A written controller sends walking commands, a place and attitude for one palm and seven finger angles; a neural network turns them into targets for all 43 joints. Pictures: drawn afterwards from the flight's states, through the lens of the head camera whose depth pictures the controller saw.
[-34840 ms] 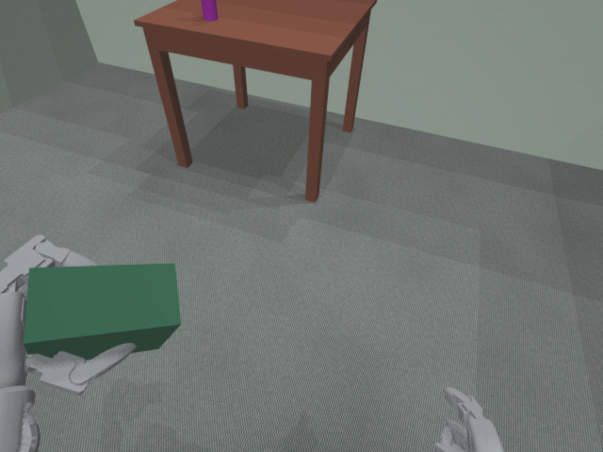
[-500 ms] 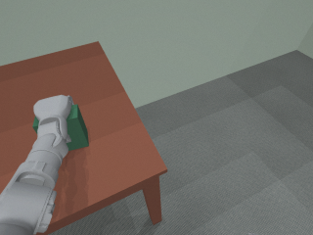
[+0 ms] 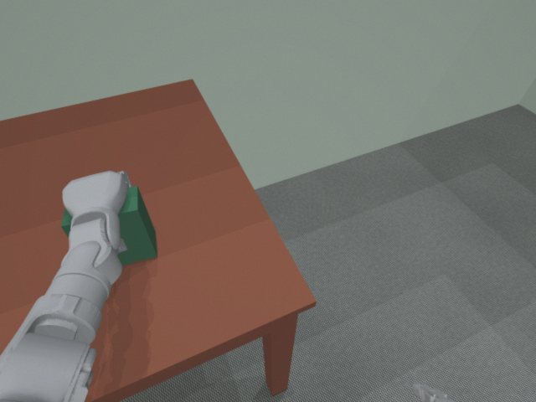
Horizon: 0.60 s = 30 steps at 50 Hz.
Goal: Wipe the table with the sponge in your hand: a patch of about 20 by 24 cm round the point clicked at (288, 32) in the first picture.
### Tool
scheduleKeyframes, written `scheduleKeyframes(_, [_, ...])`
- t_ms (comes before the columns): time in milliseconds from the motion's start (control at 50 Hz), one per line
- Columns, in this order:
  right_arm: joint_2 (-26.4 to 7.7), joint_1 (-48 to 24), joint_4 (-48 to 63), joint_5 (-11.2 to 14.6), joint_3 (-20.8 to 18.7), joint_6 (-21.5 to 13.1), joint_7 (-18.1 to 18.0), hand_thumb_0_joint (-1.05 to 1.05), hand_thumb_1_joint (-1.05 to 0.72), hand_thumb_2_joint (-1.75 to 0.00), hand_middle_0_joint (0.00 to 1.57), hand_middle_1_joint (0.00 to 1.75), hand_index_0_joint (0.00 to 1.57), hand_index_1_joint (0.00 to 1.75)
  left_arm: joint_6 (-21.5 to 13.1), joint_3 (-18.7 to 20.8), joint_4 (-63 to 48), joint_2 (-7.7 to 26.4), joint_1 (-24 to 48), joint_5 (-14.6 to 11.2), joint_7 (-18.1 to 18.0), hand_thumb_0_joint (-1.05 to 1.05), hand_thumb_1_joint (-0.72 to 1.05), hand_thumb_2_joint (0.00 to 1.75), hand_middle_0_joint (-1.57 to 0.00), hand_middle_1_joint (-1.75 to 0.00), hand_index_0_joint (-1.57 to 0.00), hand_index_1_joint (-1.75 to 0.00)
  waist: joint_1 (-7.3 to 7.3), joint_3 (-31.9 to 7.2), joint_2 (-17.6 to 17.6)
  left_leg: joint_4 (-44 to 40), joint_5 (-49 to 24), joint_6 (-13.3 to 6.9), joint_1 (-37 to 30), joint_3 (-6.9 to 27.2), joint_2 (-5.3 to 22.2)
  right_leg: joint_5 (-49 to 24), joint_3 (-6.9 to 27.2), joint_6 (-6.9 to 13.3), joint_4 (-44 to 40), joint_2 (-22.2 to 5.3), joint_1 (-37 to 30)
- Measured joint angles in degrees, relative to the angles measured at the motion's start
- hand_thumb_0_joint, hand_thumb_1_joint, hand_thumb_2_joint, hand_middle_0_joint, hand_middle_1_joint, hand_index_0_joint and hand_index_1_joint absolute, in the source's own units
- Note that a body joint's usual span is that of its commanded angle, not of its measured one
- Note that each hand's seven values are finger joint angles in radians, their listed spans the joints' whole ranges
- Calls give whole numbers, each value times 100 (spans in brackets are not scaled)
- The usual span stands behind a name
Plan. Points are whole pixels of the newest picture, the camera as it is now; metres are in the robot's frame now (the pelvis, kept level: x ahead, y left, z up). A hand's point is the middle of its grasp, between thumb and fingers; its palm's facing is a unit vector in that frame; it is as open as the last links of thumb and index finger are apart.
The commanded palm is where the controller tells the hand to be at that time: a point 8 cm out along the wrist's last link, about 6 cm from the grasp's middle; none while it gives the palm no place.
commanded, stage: slide back across to the first lane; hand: left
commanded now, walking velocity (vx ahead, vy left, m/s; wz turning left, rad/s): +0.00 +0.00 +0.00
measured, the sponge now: (118, 237) +0.38 +0.29 +0.01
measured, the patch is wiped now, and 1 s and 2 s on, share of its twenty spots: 1.00 1.00 1.00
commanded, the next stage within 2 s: wipe back along the first lane in 0.16 s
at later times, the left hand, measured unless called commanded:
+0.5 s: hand (94, 232) +0.36 +0.30 +0.05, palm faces -0.05 -0.03 -1.00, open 10.2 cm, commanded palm +0.32 +0.29 +0.09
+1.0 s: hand (96, 257) +0.31 +0.28 +0.05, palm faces -0.02 -0.05 -1.00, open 10.2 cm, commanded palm +0.27 +0.27 +0.08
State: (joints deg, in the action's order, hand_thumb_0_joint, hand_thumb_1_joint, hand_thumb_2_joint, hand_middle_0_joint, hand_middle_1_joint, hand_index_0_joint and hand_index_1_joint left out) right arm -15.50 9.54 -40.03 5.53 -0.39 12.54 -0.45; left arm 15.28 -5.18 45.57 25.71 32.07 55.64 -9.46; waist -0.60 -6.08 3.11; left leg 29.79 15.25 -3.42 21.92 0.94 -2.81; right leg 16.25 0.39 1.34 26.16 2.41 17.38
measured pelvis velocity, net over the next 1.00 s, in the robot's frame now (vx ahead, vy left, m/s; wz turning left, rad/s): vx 0.01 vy -0.02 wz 0.00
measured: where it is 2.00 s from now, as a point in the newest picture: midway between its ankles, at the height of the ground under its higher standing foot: outside the picture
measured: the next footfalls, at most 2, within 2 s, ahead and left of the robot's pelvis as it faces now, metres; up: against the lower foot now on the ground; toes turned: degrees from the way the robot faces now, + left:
none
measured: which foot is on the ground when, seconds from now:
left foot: down 0.00-1.00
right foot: down 0.00-1.00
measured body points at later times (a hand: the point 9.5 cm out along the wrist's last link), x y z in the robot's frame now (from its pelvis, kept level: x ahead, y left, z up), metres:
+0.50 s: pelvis +0.01 +0.00 +0.00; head +0.03 -0.02 +0.45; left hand +0.36 +0.30 +0.11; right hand +0.17 -0.26 -0.12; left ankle -0.01 +0.08 -0.74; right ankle -0.04 -0.11 -0.74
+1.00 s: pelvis +0.01 -0.02 +0.00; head +0.01 -0.04 +0.45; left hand +0.31 +0.28 +0.10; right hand +0.19 -0.26 -0.11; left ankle -0.01 +0.08 -0.74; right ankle -0.04 -0.11 -0.74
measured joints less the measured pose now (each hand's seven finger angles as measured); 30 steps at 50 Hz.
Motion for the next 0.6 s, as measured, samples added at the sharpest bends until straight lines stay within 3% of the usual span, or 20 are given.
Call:
scheduleKeyframes(240, [22, -183, 90, -62, 31, 13, 28, 1, -91, -90, 20, 30, 20, 30, -166, 108, -583, 74, -453, 18, 62, -1, -52, 105, -69, -133, -74, -133, 127, 43, 24, -36, 40, -19, -100, 28, -41, 41, -24, -19, -61, -38, -122])
scheduleKeyframes(420, [-40, -138, 132, -56, -5, -25, 54, 1, -91, -90, 20, 30, 20, 30, -115, 208, -999, 209, -868, -55, 147, -1, -52, 105, -69, -133, -74, -133, 152, 79, 61, -79, 53, 15, -191, 60, -6, 29, -47, 10, -154, 0, -238])
scheduleKeyframes(600, [-133, -148, 130, -37, -53, -31, 72, 1, -91, -90, 20, 30, 20, 30, 70, 134, -1645, 130, -1437, -137, 26, -1, -51, 105, -68, -134, -73, -134, 205, 84, 105, -55, 80, 50, -271, 80, 22, 62, -64, 48, -119, 30, -314])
